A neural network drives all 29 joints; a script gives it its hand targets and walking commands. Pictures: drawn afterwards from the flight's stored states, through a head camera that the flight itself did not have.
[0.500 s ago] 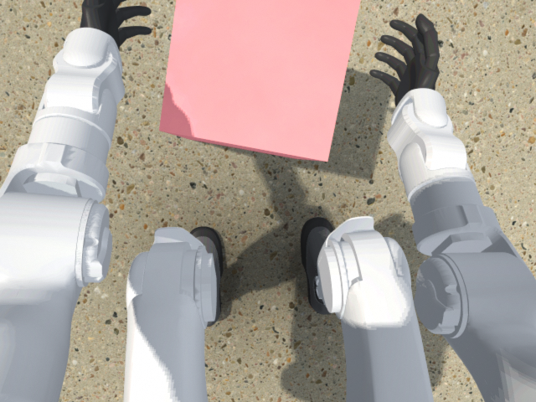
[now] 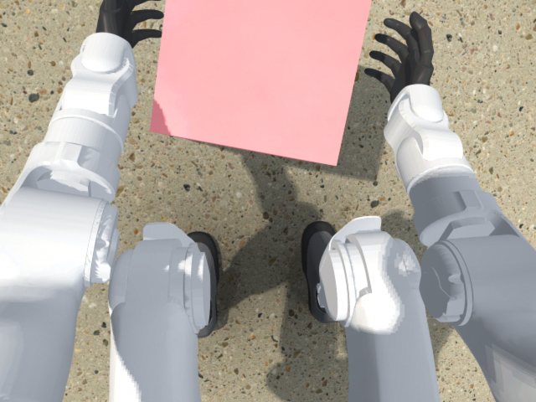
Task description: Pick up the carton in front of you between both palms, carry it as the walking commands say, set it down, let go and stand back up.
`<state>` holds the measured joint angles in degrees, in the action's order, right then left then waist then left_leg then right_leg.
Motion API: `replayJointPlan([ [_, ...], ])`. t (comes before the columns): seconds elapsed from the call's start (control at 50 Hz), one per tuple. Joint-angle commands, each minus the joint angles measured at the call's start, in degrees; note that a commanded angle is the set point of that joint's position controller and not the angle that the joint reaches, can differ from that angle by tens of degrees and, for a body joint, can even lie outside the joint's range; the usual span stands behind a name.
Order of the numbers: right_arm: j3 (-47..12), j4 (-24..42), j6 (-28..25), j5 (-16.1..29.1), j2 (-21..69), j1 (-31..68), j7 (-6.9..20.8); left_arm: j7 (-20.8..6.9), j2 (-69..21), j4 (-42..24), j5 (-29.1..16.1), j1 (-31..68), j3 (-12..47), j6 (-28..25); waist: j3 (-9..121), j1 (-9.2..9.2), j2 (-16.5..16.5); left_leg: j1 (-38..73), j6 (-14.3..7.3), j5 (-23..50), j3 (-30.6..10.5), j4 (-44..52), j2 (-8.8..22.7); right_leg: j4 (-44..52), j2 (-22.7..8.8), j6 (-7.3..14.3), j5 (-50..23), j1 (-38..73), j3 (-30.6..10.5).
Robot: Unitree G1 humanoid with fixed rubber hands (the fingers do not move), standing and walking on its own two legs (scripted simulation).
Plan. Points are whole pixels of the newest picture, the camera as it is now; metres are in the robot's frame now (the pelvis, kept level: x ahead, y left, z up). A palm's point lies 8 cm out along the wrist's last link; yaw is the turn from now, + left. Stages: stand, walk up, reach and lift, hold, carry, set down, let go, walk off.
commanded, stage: reach and lift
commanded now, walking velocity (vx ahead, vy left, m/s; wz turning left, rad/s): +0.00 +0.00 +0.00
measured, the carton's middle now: (254, 80) +0.50 +0.03 -0.25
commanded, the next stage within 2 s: none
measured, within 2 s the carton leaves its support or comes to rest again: leaves its support in 0.46 s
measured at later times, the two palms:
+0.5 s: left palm (139, 33) +0.53 +0.17 -0.17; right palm (393, 68) +0.51 -0.13 -0.15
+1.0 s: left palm out of the picture +0.49 +0.18 +0.03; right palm (506, 52) +0.47 -0.12 +0.03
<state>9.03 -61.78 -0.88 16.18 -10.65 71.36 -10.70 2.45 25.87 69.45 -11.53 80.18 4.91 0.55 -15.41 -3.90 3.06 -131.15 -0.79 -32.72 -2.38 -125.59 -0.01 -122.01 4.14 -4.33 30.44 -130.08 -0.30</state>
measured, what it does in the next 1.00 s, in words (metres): rises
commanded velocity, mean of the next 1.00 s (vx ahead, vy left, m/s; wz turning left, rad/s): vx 0.00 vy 0.00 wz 0.00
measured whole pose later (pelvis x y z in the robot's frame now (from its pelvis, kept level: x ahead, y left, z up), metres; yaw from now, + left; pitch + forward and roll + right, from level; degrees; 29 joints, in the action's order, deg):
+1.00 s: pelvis +0.00 -0.01 +0.10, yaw +4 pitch +41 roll -3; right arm 31.6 -37.6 16.1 -8.9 5.0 53.7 -6.3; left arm 1.7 6.4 53.0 11.1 63.7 -18.4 15.9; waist 8.3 -2.2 0.6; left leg -117.9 2.1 -28.9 -4.6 -105.8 -6.3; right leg -104.6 7.0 -5.1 29.6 -116.4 -4.0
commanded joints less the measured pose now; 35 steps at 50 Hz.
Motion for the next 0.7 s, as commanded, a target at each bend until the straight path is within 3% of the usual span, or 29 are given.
replayJointPlan([
  [0.0, 1.16, 3.85, -1.19, -1.40, -2.00, 8.26, 0.05, -0.18, 2.89, -2.78, -0.46, 14.73, -0.02, -1.15, 58.66, -0.29, -8.66, 34.89, 0.37, 15.56, -1.75, 12.19, 0.41, 7.55, -0.34, -0.35, -14.51, 24.75, 4.76],
  [0.12, -1.74, 3.54, -1.76, -0.67, 5.55, 13.05, 0.39, -0.09, -3.30, -1.50, -0.85, 18.61, 2.70, -2.11, 58.98, 1.71, -8.22, 33.40, -0.13, 13.41, -1.37, 13.27, -0.46, 8.17, 0.77, -0.17, -14.05, 27.64, 4.17],
  [0.18, -0.59, 1.71, -2.02, -2.25, 8.99, 13.71, 0.48, -0.34, -8.12, -0.50, 0.08, 20.32, 3.39, -2.25, 58.43, 0.72, -8.47, 32.87, -0.18, 12.45, -1.38, 13.70, -1.16, 8.33, 1.61, -0.04, -13.77, 28.70, 4.58],
  [0.24, -3.70, 3.01, -1.01, -4.00, 28.56, 24.04, 4.47, -4.08, -29.36, -1.60, 0.39, 28.71, 7.76, -1.56, 59.04, 0.45, -9.18, 31.54, -0.55, 13.01, -1.27, 13.10, -2.32, 7.04, 3.06, 0.26, -14.49, 27.76, 4.92],
  [0.26, -4.05, 3.79, -0.18, -5.05, 34.33, 27.54, 6.23, -5.59, -35.90, -1.49, 1.24, 29.95, 7.83, -1.01, 58.54, 1.11, -9.50, 30.47, -0.62, 13.08, -0.95, 12.81, -2.83, 6.48, 3.52, 0.25, -14.39, 27.23, 4.95],
  [0.32, -3.58, 6.23, 2.10, -7.94, 43.96, 32.56, 10.16, -8.48, -47.20, -2.51, 3.97, 29.89, 5.52, 0.53, 58.18, 1.99, -9.19, 29.42, -0.91, 13.22, 0.35, 12.10, -4.04, 5.70, 4.81, 0.32, -13.63, 25.72, 5.40],
  [0.42, -5.48, 12.11, 3.98, -7.35, 53.32, 35.82, 12.72, -9.94, -57.13, -9.41, 3.55, 30.53, 5.23, 1.87, 65.60, 2.90, -8.24, 33.31, -0.99, 19.04, 1.81, 10.93, -5.46, 4.69, 6.16, 0.91, -17.39, 27.05, 6.15],
  [0.54, -14.19, 23.75, 6.23, -3.86, 60.90, 35.57, 12.13, -7.89, -67.18, -23.17, 0.68, 29.14, 10.97, 3.95, 88.64, 2.97, -10.73, 51.21, 0.58, 28.17, 3.59, 11.02, -6.64, 4.80, 6.74, 0.39, -22.39, 33.39, 7.91],
  [0.62, -18.78, 33.56, 9.14, -4.81, 61.75, 34.77, 12.06, -7.72, -72.95, -31.08, 2.44, 24.02, 12.39, 8.03, 94.48, 2.18, -11.16, 55.28, 1.10, 24.00, 5.21, 14.66, -8.07, 9.18, 7.09, 0.45, -17.84, 35.91, 8.71],
  [0.68, -17.71, 33.81, 11.79, -7.93, 62.53, 32.92, 12.86, -8.89, -76.22, -29.33, 5.12, 19.88, 10.51, 11.08, 86.19, 1.01, -10.43, 49.49, 1.11, 15.30, 5.28, 18.70, -8.69, 13.09, 6.98, 0.96, -10.86, 33.77, 8.66],
])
